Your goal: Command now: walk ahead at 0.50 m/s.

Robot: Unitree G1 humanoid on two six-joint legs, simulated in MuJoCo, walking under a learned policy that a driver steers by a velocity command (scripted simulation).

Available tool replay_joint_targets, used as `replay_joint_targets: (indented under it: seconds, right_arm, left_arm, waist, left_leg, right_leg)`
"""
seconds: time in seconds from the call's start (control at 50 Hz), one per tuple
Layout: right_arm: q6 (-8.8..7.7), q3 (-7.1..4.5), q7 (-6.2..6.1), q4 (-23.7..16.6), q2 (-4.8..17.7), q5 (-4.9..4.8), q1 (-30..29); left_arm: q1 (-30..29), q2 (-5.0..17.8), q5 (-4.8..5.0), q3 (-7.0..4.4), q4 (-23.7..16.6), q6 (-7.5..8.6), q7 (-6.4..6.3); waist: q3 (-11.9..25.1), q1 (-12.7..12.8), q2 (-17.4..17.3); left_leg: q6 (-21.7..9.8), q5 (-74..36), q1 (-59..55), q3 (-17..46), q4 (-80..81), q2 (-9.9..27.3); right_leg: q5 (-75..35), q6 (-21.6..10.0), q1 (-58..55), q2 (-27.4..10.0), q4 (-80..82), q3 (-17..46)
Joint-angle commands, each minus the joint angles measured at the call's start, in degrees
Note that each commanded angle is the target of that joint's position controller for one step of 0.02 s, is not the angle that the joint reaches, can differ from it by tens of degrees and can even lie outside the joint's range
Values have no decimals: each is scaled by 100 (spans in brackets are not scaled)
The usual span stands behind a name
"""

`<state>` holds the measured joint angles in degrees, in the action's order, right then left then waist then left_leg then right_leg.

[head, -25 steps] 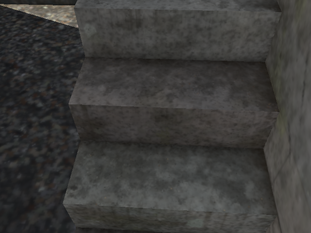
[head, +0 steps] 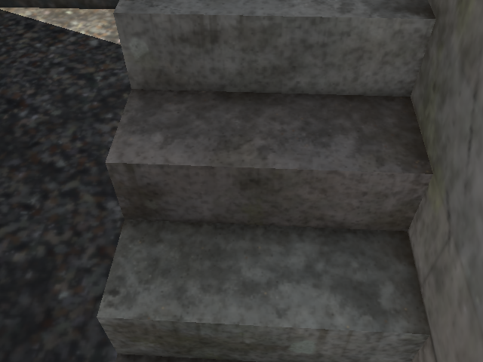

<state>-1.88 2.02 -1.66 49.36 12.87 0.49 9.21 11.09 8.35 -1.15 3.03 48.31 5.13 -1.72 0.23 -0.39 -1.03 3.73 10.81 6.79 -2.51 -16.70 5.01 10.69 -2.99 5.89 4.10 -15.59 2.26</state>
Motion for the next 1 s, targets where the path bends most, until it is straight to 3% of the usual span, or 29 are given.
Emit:
replay_joint_targets:
  seconds: [0.02, 0.06, 0.1, 0.14, 0.22, 0.24, 0.58, 0.6, 0.62, 0.66, 0.78, 1.0]
  right_arm:
    - [-71, -121, -15, -330, 550, 10, -131]
    - [-65, -130, -14, -256, 569, -28, 55]
    - [-56, -147, -19, -240, 601, 18, 43]
    - [-33, -159, -18, -162, 594, -25, 232]
    - [7, -190, -23, -133, 611, 22, 208]
    - [17, -197, -21, -67, 607, -17, 371]
    - [210, -297, -63, 268, 597, -20, 967]
    - [319, -476, -133, 421, 892, -286, 1179]
    - [366, -500, -175, 495, 905, -284, 1342]
    - [428, -529, -220, 553, 742, -220, 1386]
    - [425, -614, -200, 732, 668, -188, 1473]
    - [417, -653, -224, 945, 674, -183, 1719]
  left_arm:
    - [-73, 404, 0, -88, -340, 79, -12]
    - [143, 459, 22, -109, -227, 68, -14]
    - [54, 467, -7, -125, -233, 59, -14]
    - [290, 472, 31, -143, -125, 40, -15]
    - [202, 445, 1, -167, -110, 10, -19]
    - [416, 464, 34, -182, -20, 0, -20]
    - [961, 391, 25, -263, 291, -93, -64]
    - [647, 840, -199, -382, 129, -58, 173]
    - [673, 735, -180, -394, 141, -32, 282]
    - [706, 551, -109, -348, 183, -21, 360]
    - [772, 601, -120, -336, 194, -51, 317]
    - [730, 644, -101, -339, 152, -84, 299]
  waist:
    - [275, -3, 142]
    - [414, -1, 96]
    - [140, -35, 131]
    - [356, -12, 106]
    - [-34, -40, 143]
    - [201, -13, 118]
    - [-148, -40, 124]
    - [-32, -120, 36]
    - [-52, -95, 35]
    - [-230, -75, 234]
    - [-287, -11, 242]
    - [-268, -37, 165]
  left_leg:
    - [-214, -1227, -233, 264, 14, 364]
    - [-187, -1214, -326, 233, 3, 359]
    - [-194, -1330, -206, 252, -81, 356]
    - [-184, -1164, -306, 217, -100, 346]
    - [-196, -1194, -110, 258, -161, 355]
    - [-188, -1088, -224, 235, -158, 355]
    - [-244, -750, -46, 286, -192, 346]
    - [-155, -322, -107, 427, -92, 174]
    - [-137, -144, -93, 374, -89, 144]
    - [-142, -151, -64, 422, 11, 155]
    - [-185, -314, 109, 436, 77, 130]
    - [-177, -353, 171, 464, 103, 120]
  right_leg:
    - [-1528, -33, 63, -838, 152, 561]
    - [-1621, 7, -21, -834, 174, 537]
    - [-1848, 5, 74, -832, 42, 499]
    - [-1687, 26, 20, -821, 84, 491]
    - [-1733, 30, 201, -817, -20, 476]
    - [-1637, 48, 123, -815, 43, 483]
    - [-1120, 98, 373, -781, 31, 496]
    - [-1204, 150, 366, -668, -126, 570]
    - [-1107, 158, 434, -697, -122, 618]
    - [-882, 164, 620, -690, -122, 619]
    - [-884, 166, 516, -703, -168, 640]
    - [-1040, 184, 417, -702, -169, 654]
